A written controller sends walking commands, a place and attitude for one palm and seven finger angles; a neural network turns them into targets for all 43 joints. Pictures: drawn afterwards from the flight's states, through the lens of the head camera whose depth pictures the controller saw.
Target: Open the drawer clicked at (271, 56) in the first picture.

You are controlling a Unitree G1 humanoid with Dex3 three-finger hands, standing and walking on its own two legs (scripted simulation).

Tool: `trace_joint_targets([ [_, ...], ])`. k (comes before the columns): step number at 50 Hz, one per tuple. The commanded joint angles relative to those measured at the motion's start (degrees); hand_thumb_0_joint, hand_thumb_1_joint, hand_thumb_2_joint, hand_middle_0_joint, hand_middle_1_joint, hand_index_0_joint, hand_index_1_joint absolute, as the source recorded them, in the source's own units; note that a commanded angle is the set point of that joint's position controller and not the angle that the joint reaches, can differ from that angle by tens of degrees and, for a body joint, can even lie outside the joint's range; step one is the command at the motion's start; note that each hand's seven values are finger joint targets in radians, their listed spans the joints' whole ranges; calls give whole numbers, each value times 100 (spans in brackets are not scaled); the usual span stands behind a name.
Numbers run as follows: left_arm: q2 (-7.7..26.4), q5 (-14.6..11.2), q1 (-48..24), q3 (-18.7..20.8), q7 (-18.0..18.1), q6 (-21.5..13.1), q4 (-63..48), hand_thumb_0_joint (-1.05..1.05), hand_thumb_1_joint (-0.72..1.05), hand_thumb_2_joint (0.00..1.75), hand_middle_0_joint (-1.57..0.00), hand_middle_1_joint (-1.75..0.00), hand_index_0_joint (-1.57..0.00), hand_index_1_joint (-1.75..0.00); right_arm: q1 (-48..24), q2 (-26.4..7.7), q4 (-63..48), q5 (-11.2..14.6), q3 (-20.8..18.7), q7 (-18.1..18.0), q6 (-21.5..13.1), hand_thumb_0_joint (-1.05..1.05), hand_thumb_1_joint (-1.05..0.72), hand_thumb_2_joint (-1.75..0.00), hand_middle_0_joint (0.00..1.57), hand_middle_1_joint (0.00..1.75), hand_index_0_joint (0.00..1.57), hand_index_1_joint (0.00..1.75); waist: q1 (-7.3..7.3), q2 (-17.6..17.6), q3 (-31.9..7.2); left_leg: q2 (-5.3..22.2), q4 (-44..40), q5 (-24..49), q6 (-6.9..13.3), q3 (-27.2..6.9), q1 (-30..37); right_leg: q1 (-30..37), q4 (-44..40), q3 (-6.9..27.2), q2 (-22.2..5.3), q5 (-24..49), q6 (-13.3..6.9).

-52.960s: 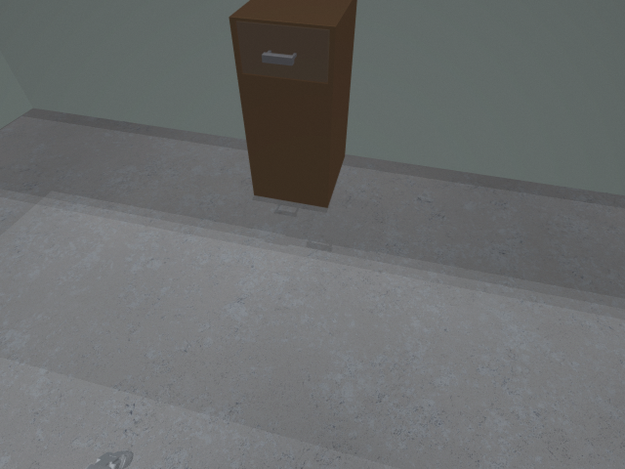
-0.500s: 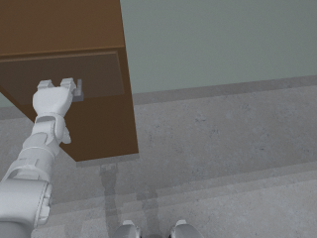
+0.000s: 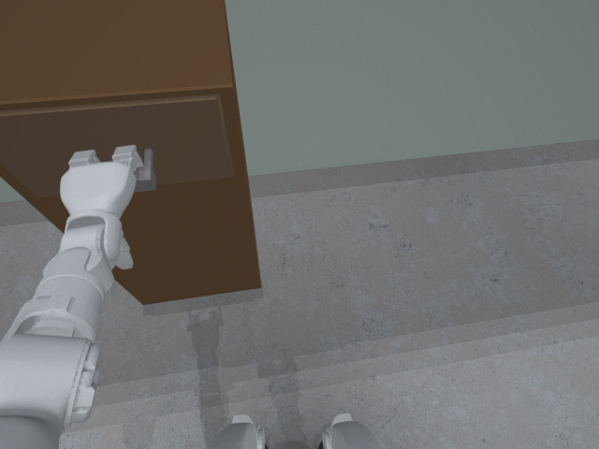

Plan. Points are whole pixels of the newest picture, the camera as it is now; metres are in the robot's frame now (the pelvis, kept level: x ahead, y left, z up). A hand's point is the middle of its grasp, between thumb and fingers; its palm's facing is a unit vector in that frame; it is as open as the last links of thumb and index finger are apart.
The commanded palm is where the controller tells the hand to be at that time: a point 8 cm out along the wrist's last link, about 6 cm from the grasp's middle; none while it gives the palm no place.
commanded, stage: close the thumb around the handle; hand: left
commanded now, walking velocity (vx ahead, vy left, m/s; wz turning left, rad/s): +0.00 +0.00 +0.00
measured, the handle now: (115, 169) +0.52 +0.26 +0.00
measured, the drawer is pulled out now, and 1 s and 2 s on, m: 0.01 0.01 0.10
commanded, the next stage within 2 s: pull the drawer open in 0.70 s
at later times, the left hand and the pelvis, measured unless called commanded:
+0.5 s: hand (116, 208) +0.46 +0.26 -0.01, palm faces -0.06 -0.04 -1.00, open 7.6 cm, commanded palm +0.44 +0.25 +0.04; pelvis +0.00 +0.00 +0.00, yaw +0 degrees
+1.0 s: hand (116, 209) +0.46 +0.26 -0.01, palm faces -0.06 -0.03 -1.00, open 6.2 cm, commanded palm +0.42 +0.26 +0.04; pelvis +0.00 +0.00 +0.00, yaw -1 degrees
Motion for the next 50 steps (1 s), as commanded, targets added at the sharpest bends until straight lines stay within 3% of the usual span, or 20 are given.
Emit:
trace_joint_targets([
  [1,1381,-44,-1895,308,249,-121,-1089,0,-44,32,-30,-121,-30,-121,716,-945,-300,-16,-364,-92,-80,0,-90,-90,20,30,20,30,51,275,-2359,-3,-448,2428,-10,-112,2050,823,-514,-139,53,1915,-169],
  [3,1362,-52,-1953,280,275,-141,-1022,0,-33,37,-31,-122,-31,-122,730,-937,-291,-4,-357,-84,-80,0,-90,-90,20,30,20,30,-2,184,-2270,-10,-435,2368,-1,-119,1915,814,-509,-130,51,1922,-159],
  [5,1609,-28,-1846,483,328,-135,-1072,0,-22,42,-32,-123,-32,-123,717,-967,-279,-16,-365,-81,-72,0,-90,-90,20,30,20,30,74,155,-2358,-9,-418,2425,-1,-108,1908,879,-481,-118,54,2000,-160],
  [8,1620,-41,-1876,511,370,-118,-1190,0,-5,49,-33,-125,-33,-125,723,-966,-272,-21,-383,-66,-66,0,-90,-90,20,30,20,30,81,253,-2569,-10,-389,2596,-10,-87,2016,965,-448,-109,46,2168,-151],
  [11,1555,-73,-1758,421,359,3,-923,0,12,56,-34,-127,-34,-127,703,-973,-263,-13,-352,-58,-46,0,-90,-90,20,30,20,30,47,113,-2264,-48,-405,2386,15,-38,1752,1035,-509,-90,47,2149,-141],
  [13,1851,-47,-1860,588,352,10,-976,0,23,61,-35,-128,-35,-128,697,-999,-268,3,-337,-76,-31,0,-90,-90,20,30,20,30,95,107,-2340,-49,-439,2368,11,-57,1708,1094,-481,-80,30,2148,-135],
  [15,1735,-56,-1908,515,359,33,-1105,0,34,66,-36,-129,-36,-129,694,-983,-290,-7,-346,-74,-29,0,-90,-90,20,30,20,30,100,298,-2512,-45,-446,2532,2,-46,1925,1101,-493,-89,37,2230,-145],
  [21,1597,-86,-1777,407,274,48,-940,0,68,80,-38,-133,-38,-133,681,-987,-309,2,-340,-79,-16,0,-90,-90,20,30,20,30,60,111,-2267,-46,-463,2365,18,-41,1811,1065,-548,-97,38,2097,-132],
  [23,1849,-46,-1760,589,278,4,-965,0,79,85,-39,-134,-39,-134,671,-1002,-309,5,-322,-86,-1,0,-90,-90,20,30,20,30,150,226,-2404,-32,-479,2463,-6,-75,1895,1038,-481,-104,41,2090,-150],
  [25,1592,-61,-1796,415,275,19,-922,0,90,90,-40,-135,-40,-135,678,-976,-332,6,-329,-86,-5,0,-90,-90,20,30,20,30,74,159,-2313,-29,-470,2407,3,-79,1888,950,-513,-124,51,2005,-145],
  [31,1543,-89,-1675,439,288,2,-938,0,90,90,-40,-135,-40,-135,705,-990,-320,-13,-354,-63,-24,0,-90,-90,20,30,20,30,111,198,-2389,-11,-443,2526,-14,-83,2018,932,-494,-135,58,2033,-153],
  [32,1762,-120,-1795,599,286,-23,-1049,0,90,90,-40,-135,-40,-135,702,-1011,-307,-21,-341,-63,-13,0,-90,-90,20,30,20,30,146,206,-2450,-8,-445,2602,-17,-97,1994,1011,-456,-123,48,2121,-164],
  [33,1655,-96,-1825,499,301,-36,-1092,0,90,90,-40,-135,-40,-135,697,-984,-332,-7,-357,-74,-17,0,-90,-90,20,30,20,30,94,190,-2539,-16,-436,2561,-8,-78,1989,1038,-465,-107,48,2142,-137],
  [34,1611,-104,-1748,467,291,2,-963,0,90,90,-40,-135,-40,-135,698,-993,-309,-8,-346,-73,-11,0,-90,-90,20,30,20,30,89,139,-2349,-16,-451,2484,-11,-92,1953,973,-486,-126,50,2060,-151],
  [38,1548,-86,-1931,388,309,21,-967,0,90,90,-40,-135,-40,-135,709,-992,-294,11,-351,-75,-23,0,-90,-90,20,30,20,30,27,233,-2306,-2,-475,2432,-15,-115,2011,803,-513,-140,54,1912,-146],
  [40,1659,-83,-1958,424,298,67,-802,0,90,90,-40,-135,-40,-135,720,-1010,-276,16,-332,-85,-20,0,-90,-90,20,30,20,30,8,55,-2176,-29,-475,2228,12,-97,1774,860,-543,-118,47,1841,-132],
  [43,1757,-80,-1647,564,280,57,-903,0,90,90,-40,-135,-40,-135,710,-1016,-317,5,-338,-84,-5,0,-90,-90,20,30,20,30,168,106,-2448,-25,-508,2403,-4,-88,1952,1015,-507,-122,44,1961,-151],
  [46,1357,-137,-1364,309,229,67,-928,0,90,90,-40,-135,-40,-135,668,-958,-382,25,-343,-61,7,0,-90,-90,20,30,20,30,171,131,-2275,-25,-554,2422,-11,-50,1966,1079,-555,-147,61,2010,-162],
  [49,1477,-226,-747,527,185,22,-1052,0,90,90,-40,-135,-40,-135,611,-961,-449,27,-340,-45,30,0,-90,-90,20,30,20,30,374,50,-2434,-40,-576,2569,2,20,1973,1419,-561,-101,61,2268,-162],
  [50,1481,-221,-746,521,186,-1,-1163,0,90,90,-40,-135,-40,-135,566,-949,-489,36,-340,-57,37,0,-90,-90,20,30,20,30,353,35,-2430,-32,-601,2545,4,29,1945,1462,-587,-80,53,2320,-151],
])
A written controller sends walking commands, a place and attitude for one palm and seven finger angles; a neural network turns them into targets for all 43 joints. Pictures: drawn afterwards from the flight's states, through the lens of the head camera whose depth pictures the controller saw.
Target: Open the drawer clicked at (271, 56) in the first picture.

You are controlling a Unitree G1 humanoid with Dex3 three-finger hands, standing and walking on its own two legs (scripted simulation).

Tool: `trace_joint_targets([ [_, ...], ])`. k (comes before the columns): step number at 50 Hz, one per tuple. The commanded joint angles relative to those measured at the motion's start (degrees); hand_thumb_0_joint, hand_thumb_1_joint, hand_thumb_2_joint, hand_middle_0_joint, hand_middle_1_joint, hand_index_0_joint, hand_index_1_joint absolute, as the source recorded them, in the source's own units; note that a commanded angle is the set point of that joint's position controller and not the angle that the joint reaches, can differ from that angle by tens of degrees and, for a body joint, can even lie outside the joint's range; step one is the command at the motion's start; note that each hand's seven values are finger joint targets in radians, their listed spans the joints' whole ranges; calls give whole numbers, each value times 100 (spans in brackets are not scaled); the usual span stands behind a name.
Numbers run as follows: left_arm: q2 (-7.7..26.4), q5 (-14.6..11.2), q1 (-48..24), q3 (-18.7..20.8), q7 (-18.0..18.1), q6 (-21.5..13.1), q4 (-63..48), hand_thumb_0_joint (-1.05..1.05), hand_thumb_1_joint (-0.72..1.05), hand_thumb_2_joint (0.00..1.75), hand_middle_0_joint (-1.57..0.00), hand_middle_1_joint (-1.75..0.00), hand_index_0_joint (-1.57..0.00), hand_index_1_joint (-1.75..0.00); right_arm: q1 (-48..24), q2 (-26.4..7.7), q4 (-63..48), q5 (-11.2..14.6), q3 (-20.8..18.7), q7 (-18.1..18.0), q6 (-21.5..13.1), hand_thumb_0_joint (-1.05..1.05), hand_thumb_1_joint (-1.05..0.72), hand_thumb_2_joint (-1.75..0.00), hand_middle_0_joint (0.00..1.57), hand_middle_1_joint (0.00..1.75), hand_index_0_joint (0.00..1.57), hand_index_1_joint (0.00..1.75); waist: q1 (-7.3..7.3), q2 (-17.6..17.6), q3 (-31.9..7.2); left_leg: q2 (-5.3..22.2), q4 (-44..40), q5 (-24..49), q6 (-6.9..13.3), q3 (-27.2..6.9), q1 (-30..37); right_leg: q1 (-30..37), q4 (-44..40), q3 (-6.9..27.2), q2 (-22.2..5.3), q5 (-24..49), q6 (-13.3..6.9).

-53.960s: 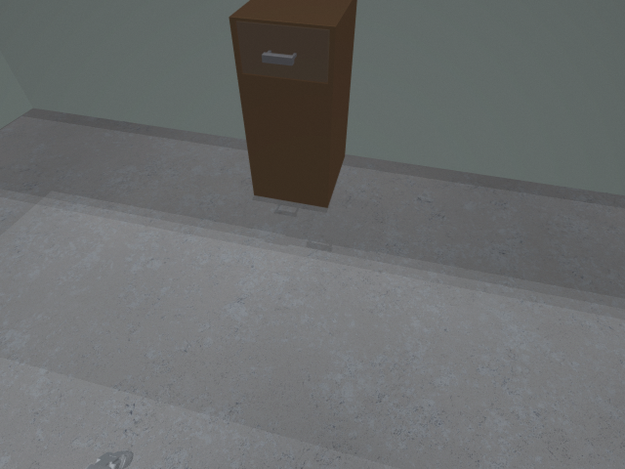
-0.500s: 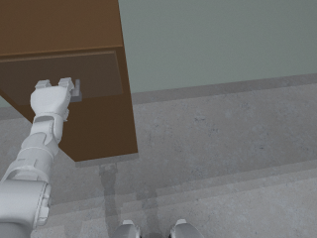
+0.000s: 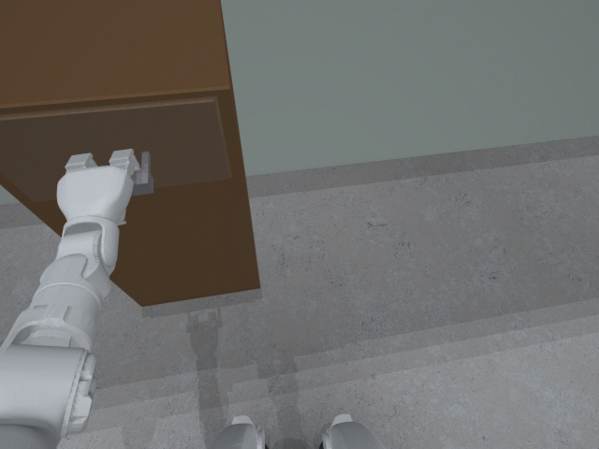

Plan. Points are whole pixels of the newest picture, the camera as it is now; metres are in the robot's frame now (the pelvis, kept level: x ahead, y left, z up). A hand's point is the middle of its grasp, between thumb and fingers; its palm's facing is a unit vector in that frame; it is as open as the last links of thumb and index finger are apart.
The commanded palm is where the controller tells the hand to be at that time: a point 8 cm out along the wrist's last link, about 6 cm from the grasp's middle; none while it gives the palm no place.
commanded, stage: pull the drawer open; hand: left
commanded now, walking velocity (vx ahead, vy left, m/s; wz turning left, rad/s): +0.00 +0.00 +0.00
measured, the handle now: (112, 173) +0.51 +0.27 +0.00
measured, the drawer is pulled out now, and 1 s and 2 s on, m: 0.01 0.10 0.30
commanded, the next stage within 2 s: none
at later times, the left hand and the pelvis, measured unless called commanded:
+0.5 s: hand (112, 230) +0.42 +0.26 -0.02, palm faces -0.02 -0.03 -1.00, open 6.2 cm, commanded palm +0.40 +0.26 +0.04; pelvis +0.02 +0.01 +0.01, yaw +1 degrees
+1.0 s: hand (111, 270) +0.36 +0.25 -0.02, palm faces -0.01 -0.08 -1.00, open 6.3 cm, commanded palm +0.31 +0.25 +0.04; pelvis +0.02 +0.00 +0.02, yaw -1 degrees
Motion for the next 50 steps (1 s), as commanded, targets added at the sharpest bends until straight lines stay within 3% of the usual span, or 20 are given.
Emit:
trace_joint_targets([
  [1,1440,-198,-747,498,102,14,-844,0,90,90,-40,-135,-40,-135,603,-928,-421,11,-337,-87,-43,0,-90,-90,20,30,20,30,387,-61,-2356,-61,-583,2579,-22,-37,1806,1539,-552,-176,27,2398,-183],
  [4,1269,-226,-206,508,98,-64,-1282,0,90,90,-40,-135,-40,-135,505,-889,-526,20,-364,-61,-33,0,-90,-90,20,30,20,30,532,131,-2509,-37,-628,3031,-51,-26,2057,1682,-531,-169,26,2684,-206],
  [7,1037,-285,269,495,161,-29,-1718,0,90,90,-40,-135,-40,-135,431,-879,-579,35,-411,-13,-46,0,-90,-90,20,30,20,30,534,90,-2421,46,-657,3614,-69,-80,2330,1678,-578,-211,29,2879,-203],
  [11,896,-303,832,510,270,103,-2095,0,90,90,-40,-135,-40,-135,338,-873,-633,41,-435,17,-50,0,-90,-90,20,30,20,30,544,-127,-2222,39,-715,3662,-66,-53,2303,1887,-659,-188,22,3107,-174],
  [14,914,-288,1158,610,355,228,-2470,0,90,90,-40,-135,-40,-135,261,-860,-638,28,-441,35,-60,0,-90,-90,20,30,20,30,603,27,-2231,84,-738,4154,-98,-107,2565,1906,-634,-201,10,3283,-179],
  [16,1083,-105,-574,426,449,287,-2181,0,90,90,-40,-135,-40,-135,352,-933,-397,-12,-415,-40,-45,0,-90,-90,20,30,20,30,159,66,-1795,72,-637,3699,-112,-177,2385,1327,-607,-245,-8,2909,-146],
  [17,1102,-62,-816,430,456,276,-2209,0,90,90,-40,-135,-40,-135,395,-912,-356,-34,-428,-41,-76,0,-90,-90,20,30,20,30,164,153,-1744,90,-635,3653,-123,-227,2383,1172,-555,-287,-12,2690,-168],
  [19,1175,9,-397,537,493,376,-1813,0,90,90,-40,-135,-40,-135,353,-916,-349,-68,-419,-39,-46,0,-90,-90,20,30,20,30,343,200,-1947,52,-616,3773,-154,-205,2548,1188,-518,-290,10,2586,-197],
  [23,938,24,-965,267,489,437,-1973,0,90,90,-40,-135,-40,-135,336,-857,-377,-58,-424,-53,-29,0,-90,-90,20,30,20,30,294,555,-2419,81,-582,4087,-243,-293,3008,1006,-497,-334,3,2524,-200],
  [27,928,-149,-992,254,342,457,-1481,0,90,90,-40,-135,-40,-135,343,-865,-386,-44,-387,-88,-14,0,-90,-90,20,30,20,30,238,-67,-2225,2,-605,3374,-125,-228,2498,1299,-568,-289,0,2509,-190],
  [29,1084,-142,-952,314,282,386,-1286,0,90,90,-40,-135,-40,-135,302,-870,-402,-30,-358,-131,-8,0,-90,-90,20,30,20,30,279,-170,-2126,-49,-626,3037,-82,-160,2277,1431,-592,-236,-19,2513,-184],
  [30,1228,-119,-1128,382,267,314,-1400,0,90,90,-40,-135,-40,-135,270,-858,-442,-20,-339,-162,-5,0,-90,-90,20,30,20,30,298,-184,-2285,-71,-626,2914,-66,-131,2177,1532,-590,-188,-33,2565,-171],
  [32,1166,-178,-477,462,190,249,-1366,0,90,90,-40,-135,-40,-135,208,-843,-521,-23,-334,-133,-2,0,-90,-90,20,30,20,30,505,-2,-2302,-88,-680,2959,-73,-102,2203,1688,-587,-177,-27,2594,-215],
  [36,814,-241,482,350,176,65,-1782,0,90,90,-40,-135,-40,-135,102,-770,-717,27,-349,-95,-40,0,-90,-90,20,30,20,30,650,32,-2252,-80,-758,2936,-63,-23,2214,1885,-666,-161,-1,2651,-228],
  [38,855,-235,971,474,215,5,-2225,0,90,90,-40,-135,-40,-135,-4,-735,-815,54,-362,-73,-47,0,-90,-90,20,30,20,30,755,99,-2410,-43,-804,3184,-81,-32,2334,2016,-652,-133,5,2793,-234],
  [39,628,-313,1337,367,235,31,-2397,0,90,90,-40,-135,-40,-135,-12,-736,-858,53,-380,-48,-75,0,-90,-90,20,30,20,30,740,92,-2305,-29,-811,3295,-78,-22,2370,2056,-684,-150,10,2884,-236],
  [41,528,-363,1866,390,312,43,-2885,0,90,90,-40,-135,-40,-135,-85,-744,-911,65,-410,-8,-121,0,-90,-90,20,30,20,30,746,-9,-2269,-11,-840,3397,-79,-23,2409,2165,-726,-132,7,3038,-221],
  [44,592,-406,2467,579,431,147,-3213,0,90,90,-40,-135,-40,-135,-169,-771,-909,71,-419,19,-182,0,-90,-90,20,30,20,30,755,-233,-2030,-3,-908,3259,-84,-40,2249,2295,-736,-127,-7,3129,-210],
  [47,611,-398,3036,665,603,317,-3812,0,90,90,-40,-135,-40,-135,-366,-789,-943,48,-412,64,-230,0,-90,-90,20,30,20,30,824,90,-1920,20,-968,3534,-128,-71,2459,2258,-748,-132,-31,3179,-238],
  [50,344,-343,3188,434,743,574,-4147,0,90,90,-40,-135,-40,-135,-495,-780,-942,42,-403,102,-268,0,-90,-90,20,30,20,30,712,146,-1729,60,-995,3560,-157,-116,2697,2001,-788,-228,-15,2935,-213],
])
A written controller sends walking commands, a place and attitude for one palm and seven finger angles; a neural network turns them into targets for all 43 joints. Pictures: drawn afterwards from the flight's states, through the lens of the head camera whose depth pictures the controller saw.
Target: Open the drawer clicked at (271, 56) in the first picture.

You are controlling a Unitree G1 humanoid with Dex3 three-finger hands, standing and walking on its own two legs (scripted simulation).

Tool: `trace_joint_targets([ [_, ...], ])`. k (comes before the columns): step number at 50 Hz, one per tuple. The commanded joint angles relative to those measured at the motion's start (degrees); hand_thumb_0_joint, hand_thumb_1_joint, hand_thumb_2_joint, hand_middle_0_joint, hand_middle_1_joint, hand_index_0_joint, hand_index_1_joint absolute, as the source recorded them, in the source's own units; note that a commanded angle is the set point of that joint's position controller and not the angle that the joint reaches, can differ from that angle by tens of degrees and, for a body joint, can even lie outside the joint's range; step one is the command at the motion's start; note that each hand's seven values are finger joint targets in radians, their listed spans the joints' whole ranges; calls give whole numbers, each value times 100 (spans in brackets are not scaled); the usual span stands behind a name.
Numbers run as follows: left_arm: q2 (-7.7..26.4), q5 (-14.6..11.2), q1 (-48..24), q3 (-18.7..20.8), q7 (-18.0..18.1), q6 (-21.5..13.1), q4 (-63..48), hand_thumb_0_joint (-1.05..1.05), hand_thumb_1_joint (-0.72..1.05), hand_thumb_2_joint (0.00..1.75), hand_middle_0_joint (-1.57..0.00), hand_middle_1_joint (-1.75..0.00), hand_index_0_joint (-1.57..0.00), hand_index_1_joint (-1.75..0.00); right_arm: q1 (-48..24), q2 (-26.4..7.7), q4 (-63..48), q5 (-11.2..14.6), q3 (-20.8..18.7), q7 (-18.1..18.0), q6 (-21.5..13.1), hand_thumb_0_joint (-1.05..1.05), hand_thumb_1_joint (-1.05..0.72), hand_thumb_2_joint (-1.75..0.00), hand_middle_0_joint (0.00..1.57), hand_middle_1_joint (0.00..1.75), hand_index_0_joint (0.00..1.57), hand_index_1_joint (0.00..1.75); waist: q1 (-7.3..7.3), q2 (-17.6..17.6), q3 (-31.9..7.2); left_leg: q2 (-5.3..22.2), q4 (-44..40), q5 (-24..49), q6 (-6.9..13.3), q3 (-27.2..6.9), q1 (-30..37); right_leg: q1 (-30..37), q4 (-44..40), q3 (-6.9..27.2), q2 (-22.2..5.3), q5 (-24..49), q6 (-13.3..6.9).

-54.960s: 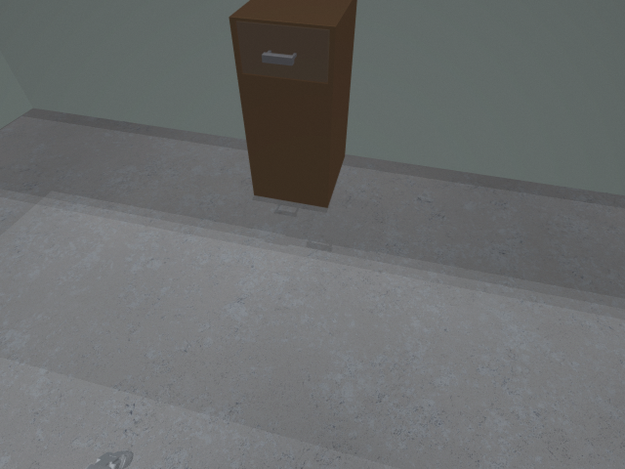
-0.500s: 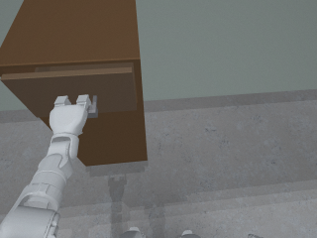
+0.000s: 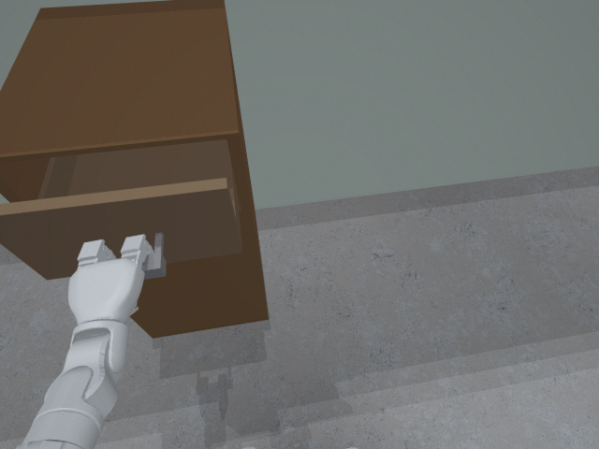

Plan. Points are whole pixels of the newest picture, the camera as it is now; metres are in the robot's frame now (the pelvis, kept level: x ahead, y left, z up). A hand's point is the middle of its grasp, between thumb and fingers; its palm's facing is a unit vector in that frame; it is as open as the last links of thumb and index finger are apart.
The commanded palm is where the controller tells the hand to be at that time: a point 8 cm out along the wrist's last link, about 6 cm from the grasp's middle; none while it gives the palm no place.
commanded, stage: pull the drawer open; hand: left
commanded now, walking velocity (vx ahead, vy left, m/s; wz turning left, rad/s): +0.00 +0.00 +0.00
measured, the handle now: (126, 256) +0.39 +0.26 -0.01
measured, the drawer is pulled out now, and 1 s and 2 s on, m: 0.10 0.30 0.30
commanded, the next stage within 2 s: open the thumb to release the handle in 1.20 s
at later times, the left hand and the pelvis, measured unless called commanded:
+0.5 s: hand (119, 388) +0.21 +0.23 -0.03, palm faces -0.02 -0.09 -1.00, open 6.3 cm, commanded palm +0.17 +0.24 +0.02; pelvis +0.00 -0.01 +0.00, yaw +2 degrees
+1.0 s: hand out of the picture +0.13 +0.22 -0.03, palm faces -0.05 -0.08 -1.00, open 6.4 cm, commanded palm +0.07 +0.22 +0.02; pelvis -0.01 -0.03 -0.01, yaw +2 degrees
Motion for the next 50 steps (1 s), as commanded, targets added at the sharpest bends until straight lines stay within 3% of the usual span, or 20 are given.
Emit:
trace_joint_targets([
  [1,932,-92,60,416,438,403,-1261,0,90,90,-40,-135,-40,-135,-377,-808,-738,-7,-264,-12,-291,0,-90,-90,20,30,20,30,445,124,-1574,30,-417,3521,-156,-323,1643,940,-272,-451,-30,2760,-218],
  [3,1010,-64,138,473,495,517,-1568,0,90,90,-40,-135,-40,-135,-500,-793,-790,-26,-235,-20,-301,0,-90,-90,20,30,20,30,509,209,-1755,36,-446,3583,-172,-336,1805,993,-266,-447,-46,2726,-214],
  [6,666,-52,351,165,492,685,-1632,0,90,90,-40,-135,-40,-135,-592,-745,-828,-21,-222,-20,-351,0,-90,-90,20,30,20,30,464,167,-1469,19,-481,3430,-190,-358,1820,917,-295,-511,-39,2531,-231],
  [8,744,-18,458,210,478,712,-1752,0,90,90,-40,-135,-40,-135,-745,-727,-862,-21,-162,-47,-351,0,-90,-90,20,30,20,30,517,54,-1566,17,-510,3405,-191,-396,1864,979,-284,-479,-51,2520,-221],
  [11,553,-64,941,104,431,708,-1927,0,90,90,-40,-135,-40,-135,-843,-659,-960,-26,-146,-53,-400,0,-90,-90,20,30,20,30,548,-67,-1465,-16,-499,3417,-186,-377,1883,1117,-319,-468,-59,2664,-229],
  [12,696,-82,1127,252,419,664,-2087,0,90,90,-40,-135,-40,-135,-939,-666,-1001,-31,-123,-55,-403,0,-90,-90,20,30,20,30,641,48,-1531,-18,-511,3529,-197,-379,1913,1203,-312,-422,-72,2760,-251],
  [16,455,-40,1684,61,384,575,-2331,0,90,90,-40,-135,-40,-135,-1155,-583,-1140,-44,-49,-33,-444,0,-90,-90,20,30,20,30,656,-2,-1155,-83,-538,3114,-183,-346,1771,1176,-337,-415,-81,2658,-256],
  [20,508,35,2231,163,441,458,-2680,0,90,90,-40,-135,-40,-135,-1363,-537,-1259,-69,7,3,-457,0,-90,-90,20,30,20,30,754,-26,-1100,-120,-498,2972,-186,-333,1740,1156,-284,-363,-84,2633,-274],
  [24,534,73,2614,268,527,379,-2817,0,90,90,-40,-135,-40,-135,-1458,-492,-1286,-97,15,0,-477,0,-90,-90,20,30,20,30,746,-18,-942,-186,-423,2662,-184,-321,1600,1152,-245,-244,-87,2688,-295],
  [28,599,100,3101,359,654,276,-3276,0,90,90,-40,-135,-40,-135,-1643,-487,-1343,-145,49,24,-494,0,-90,-90,20,30,20,30,863,74,-1166,-234,-347,2506,-181,-292,1594,1170,-149,-124,-111,2740,-312],
  [30,628,73,3312,433,696,262,-3220,0,90,90,-40,-135,-40,-135,-1673,-488,-1334,-151,52,13,-487,0,-90,-90,20,30,20,30,836,-191,-964,-275,-302,2244,-180,-291,1388,1132,-152,-83,-105,2743,-301],
  [32,565,41,3411,402,713,230,-3330,0,90,90,-40,-135,-40,-135,-1646,-486,-1328,-155,27,3,-500,0,-90,-90,20,30,20,30,797,-209,-913,-277,-284,2122,-167,-301,1280,1153,-143,-71,-125,2739,-308],
  [33,722,85,3560,567,759,190,-3453,0,90,90,-40,-135,-40,-135,-1748,-483,-1361,-171,50,2,-498,0,-90,-90,20,30,20,30,912,-124,-1031,-305,-267,2104,-172,-280,1308,1156,-109,36,-126,2732,-313],
  [34,565,62,3750,439,778,187,-3407,0,90,90,-40,-135,-40,-135,-1682,-456,-1360,-163,31,2,-506,0,-90,-90,20,30,20,30,863,-127,-898,-294,-248,2083,-168,-298,1255,1130,-86,-27,-125,2710,-315],
  [40,625,7,4562,554,829,48,-3831,0,90,90,-40,-135,-40,-135,-1818,-466,-1453,-192,53,58,-504,0,-90,-90,20,30,20,30,987,-181,-923,-329,-148,1962,-155,-290,1117,1049,1,88,-146,2665,-324],
  [41,500,-25,4802,468,816,31,-3835,0,90,90,-40,-135,-40,-135,-1781,-434,-1477,-180,36,65,-522,0,-90,-90,20,30,20,30,961,-153,-778,-314,-131,1945,-141,-274,1098,1031,-14,44,-158,2684,-321],
  [43,700,-41,4981,656,820,-48,-4045,0,90,90,-40,-135,-40,-135,-1857,-452,-1516,-209,64,82,-505,0,-90,-90,20,30,20,30,1046,-135,-922,-343,-92,1896,-152,-266,1081,1027,23,179,-170,2610,-335],
  [44,600,-61,5218,619,818,-68,-3957,0,90,90,-40,-135,-40,-135,-1819,-409,-1518,-189,48,78,-518,0,-90,-90,20,30,20,30,1016,-132,-716,-338,-82,1838,-136,-269,968,1047,26,104,-167,2641,-333],
  [47,629,-72,5360,674,797,-162,-4158,0,90,90,-40,-135,-40,-135,-1864,-417,-1574,-213,48,89,-507,0,-90,-90,20,30,20,30,1004,-184,-666,-328,-47,1717,-126,-310,875,871,63,104,-156,2329,-349],
  [50,526,-127,6115,579,716,-270,-4354,0,90,90,-40,-135,-40,-135,-1898,-391,-1654,-237,78,188,-522,0,-90,-90,20,30,20,30,1173,-14,-732,-336,29,1868,-143,-281,1002,782,118,185,-138,2326,-387],
])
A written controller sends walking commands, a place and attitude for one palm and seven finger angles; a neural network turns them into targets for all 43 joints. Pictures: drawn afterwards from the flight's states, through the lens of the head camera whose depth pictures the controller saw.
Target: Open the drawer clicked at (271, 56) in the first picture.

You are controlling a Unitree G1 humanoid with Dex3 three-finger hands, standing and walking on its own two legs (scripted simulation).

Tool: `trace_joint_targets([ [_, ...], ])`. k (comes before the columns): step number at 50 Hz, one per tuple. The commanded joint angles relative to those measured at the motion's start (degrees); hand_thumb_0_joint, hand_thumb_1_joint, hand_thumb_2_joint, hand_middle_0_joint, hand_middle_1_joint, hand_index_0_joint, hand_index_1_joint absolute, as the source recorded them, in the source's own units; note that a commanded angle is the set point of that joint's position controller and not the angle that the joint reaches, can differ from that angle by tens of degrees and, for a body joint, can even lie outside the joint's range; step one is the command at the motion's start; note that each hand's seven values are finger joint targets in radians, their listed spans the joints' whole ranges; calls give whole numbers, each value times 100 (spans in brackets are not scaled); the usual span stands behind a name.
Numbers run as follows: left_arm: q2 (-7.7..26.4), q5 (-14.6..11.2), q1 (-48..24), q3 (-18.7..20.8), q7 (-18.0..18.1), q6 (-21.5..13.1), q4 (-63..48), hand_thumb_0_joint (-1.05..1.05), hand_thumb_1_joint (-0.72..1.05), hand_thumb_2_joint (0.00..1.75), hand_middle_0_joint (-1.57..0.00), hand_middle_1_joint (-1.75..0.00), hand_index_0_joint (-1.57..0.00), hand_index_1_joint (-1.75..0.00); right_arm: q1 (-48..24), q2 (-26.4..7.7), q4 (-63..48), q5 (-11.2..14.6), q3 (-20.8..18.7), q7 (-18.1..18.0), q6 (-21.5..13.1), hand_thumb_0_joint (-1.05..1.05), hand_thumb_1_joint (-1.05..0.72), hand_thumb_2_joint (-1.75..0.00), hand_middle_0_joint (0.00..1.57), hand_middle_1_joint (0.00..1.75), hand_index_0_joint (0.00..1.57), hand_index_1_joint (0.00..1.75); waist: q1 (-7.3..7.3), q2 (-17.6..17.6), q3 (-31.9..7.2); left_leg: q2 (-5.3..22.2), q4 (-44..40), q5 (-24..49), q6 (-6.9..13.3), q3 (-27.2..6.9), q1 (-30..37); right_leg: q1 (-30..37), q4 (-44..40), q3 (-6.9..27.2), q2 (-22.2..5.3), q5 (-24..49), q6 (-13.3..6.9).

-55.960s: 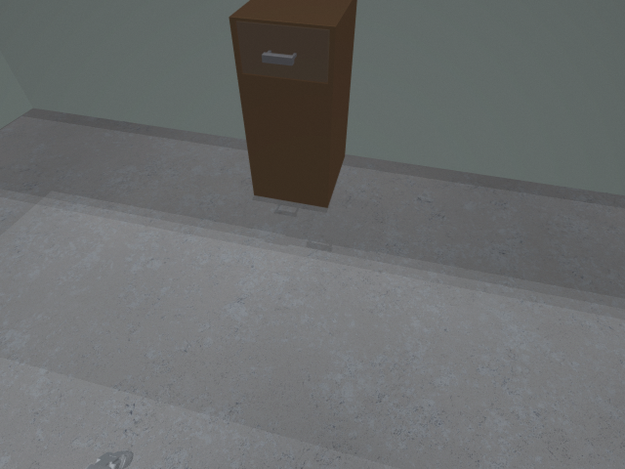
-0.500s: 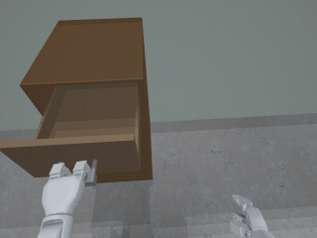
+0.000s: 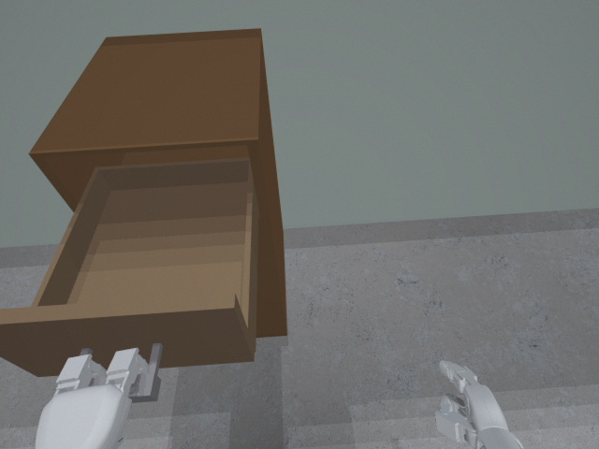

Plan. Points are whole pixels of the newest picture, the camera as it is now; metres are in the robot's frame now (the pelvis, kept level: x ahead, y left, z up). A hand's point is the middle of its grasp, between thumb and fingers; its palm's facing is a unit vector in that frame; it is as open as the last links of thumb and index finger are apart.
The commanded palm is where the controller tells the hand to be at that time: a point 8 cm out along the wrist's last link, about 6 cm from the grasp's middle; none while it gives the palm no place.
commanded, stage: pull the drawer open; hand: left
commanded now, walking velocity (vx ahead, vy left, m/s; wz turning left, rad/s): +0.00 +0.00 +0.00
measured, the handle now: (116, 371) +0.22 +0.26 +0.00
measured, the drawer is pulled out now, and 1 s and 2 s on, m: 0.30 0.30 0.30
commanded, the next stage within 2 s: open the thumb to release the handle in 0.20 s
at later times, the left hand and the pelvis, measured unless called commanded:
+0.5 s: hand (113, 422) +0.16 +0.25 -0.02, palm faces +0.02 -0.08 -1.00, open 6.7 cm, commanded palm +0.13 +0.25 +0.04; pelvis +0.00 +0.01 -0.02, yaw +1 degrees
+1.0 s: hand (113, 424) +0.16 +0.25 -0.02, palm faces +0.01 -0.07 -1.00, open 13.7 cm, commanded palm +0.13 +0.25 +0.03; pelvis -0.01 +0.00 +0.00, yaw +2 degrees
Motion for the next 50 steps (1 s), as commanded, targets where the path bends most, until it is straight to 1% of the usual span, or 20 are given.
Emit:
trace_joint_targets([
  [1,770,-222,2212,789,383,-58,-1368,0,90,90,-40,-135,-40,-135,-772,-509,-1069,25,-211,38,-276,0,-90,-90,20,30,20,30,647,171,-791,-279,-449,2109,124,-200,651,736,-735,223,-133,2812,-107],
  [4,801,-202,2028,886,376,-77,-1332,0,90,90,-40,-135,-40,-135,-755,-511,-1051,8,-233,30,-243,0,-90,-90,20,30,20,30,552,39,-634,-276,-370,1985,137,-225,477,594,-686,243,-120,2816,-90],
  [7,787,-217,2239,911,402,-121,-1477,0,90,90,-40,-135,-40,-135,-758,-502,-1112,-18,-216,62,-256,0,-90,-90,20,30,20,30,588,264,-800,-251,-308,2274,129,-245,568,515,-579,191,-114,2935,-117],
  [10,939,-199,2142,1106,449,-170,-1481,0,90,90,-40,-135,-40,-135,-699,-526,-1082,-58,-233,57,-232,0,-90,-90,20,30,20,30,587,27,-936,-266,-188,2314,119,-249,525,454,-495,270,-111,3144,-102],
  [14,833,-174,2276,1079,494,-203,-1490,0,90,90,-40,-135,-40,-135,-612,-488,-1081,-41,-260,56,-233,0,-90,-90,20,30,20,30,583,187,-1000,-231,-129,2585,119,-259,555,408,-372,125,-102,3203,-96],
  [15,768,-7,-136,588,563,-144,-1693,0,90,90,-40,-135,-40,-135,-581,-704,-928,-132,-264,41,-185,0,-90,-90,20,30,20,30,-46,-20,-982,-236,159,2257,101,-369,562,-475,-301,290,-143,2892,-58],
  [16,780,47,43,859,659,-161,-1635,0,83,87,-40,-134,-40,-134,-426,-611,-977,-134,-358,-26,-248,0,-90,-90,20,30,20,30,175,197,-1183,-193,112,2206,123,-324,580,-239,-249,10,-137,2712,-24],
  [17,815,63,173,872,699,-128,-1501,0,76,84,-39,-134,-39,-134,-424,-621,-959,-144,-319,-60,-280,0,-90,-90,20,30,20,30,135,113,-1060,-203,115,2257,119,-351,566,-306,-275,-12,-107,2709,-48],
  [18,841,42,619,986,707,-97,-1199,0,69,81,-38,-133,-38,-133,-402,-595,-931,-130,-297,-61,-304,0,-90,-90,20,30,20,30,298,62,-1321,-213,109,2351,93,-318,674,-234,-237,51,-106,2666,-56],
  [19,669,0,779,799,677,-60,-1227,0,62,78,-38,-132,-38,-132,-361,-593,-1000,-103,-319,-74,-310,0,-90,-90,20,30,20,30,293,5,-1319,-201,93,2425,106,-311,651,-88,-256,-42,-105,2798,-44],
  [22,853,-72,426,844,677,128,-1398,0,41,69,-36,-130,-36,-130,-361,-610,-1005,-55,-304,-136,-253,0,-90,-90,20,30,20,30,256,-212,-1582,-224,28,2365,102,-308,641,222,-309,-37,-135,2943,-14],
  [26,675,-40,359,509,590,331,-1256,0,13,57,-35,-127,-35,-127,-436,-587,-1022,24,-241,-180,-220,0,-90,-90,20,30,20,30,254,-228,-1227,-221,-124,2153,104,-270,649,262,-497,-91,-151,2718,12],
  [28,830,-25,341,581,570,395,-1251,0,-1,51,-33,-125,-33,-125,-521,-574,-1034,38,-168,-186,-198,0,-90,-90,20,30,20,30,334,-166,-1295,-240,-212,2202,97,-255,759,345,-547,20,-143,2724,-5],
  [31,705,-29,252,399,488,462,-1051,0,-22,42,-32,-123,-32,-123,-537,-559,-1013,87,-151,-221,-197,0,-90,-90,20,30,20,30,250,-180,-844,-224,-337,1882,116,-250,656,351,-717,-65,-141,2488,9],
  [35,839,-13,45,477,406,436,-972,0,-50,30,-30,-120,-30,-120,-636,-568,-1026,73,-100,-233,-193,0,-90,-90,20,30,20,30,315,-191,-772,-256,-453,1580,125,-237,604,413,-859,50,-147,2185,10],
  [39,800,-69,249,501,365,385,-749,0,-50,30,-30,-120,-30,-120,-599,-537,-1022,106,-112,-239,-223,0,-90,-90,20,30,20,30,321,-114,-558,-268,-518,1422,137,-217,528,528,-979,51,-156,2079,6],
  [43,836,14,-40,498,384,311,-939,0,-50,30,-30,-120,-30,-120,-633,-570,-1034,56,-136,-199,-228,0,-90,-90,20,30,20,30,351,208,-757,-269,-522,1474,120,-216,750,346,-942,83,-140,1853,-35],
  [46,582,54,-310,278,389,298,-582,0,-50,30,-30,-120,-30,-120,-564,-582,-979,59,-194,-201,-240,0,-90,-90,20,30,20,30,222,-6,-439,-247,-468,1337,129,-270,509,139,-901,-41,-123,1729,-16],
  [47,587,42,-484,267,386,294,-620,0,-50,30,-30,-120,-30,-120,-565,-599,-966,49,-199,-204,-247,0,-90,-90,20,30,20,30,164,-118,-508,-236,-459,1313,137,-289,477,150,-903,-29,-131,1743,-10],
  [50,795,107,-682,440,470,319,-627,0,-50,30,-30,-120,-30,-120,-613,-605,-948,35,-205,-246,-248,0,-90,-90,20,30,20,30,264,-70,-828,-284,-400,1262,133,-252,480,214,-876,93,-149,1695,-1],
])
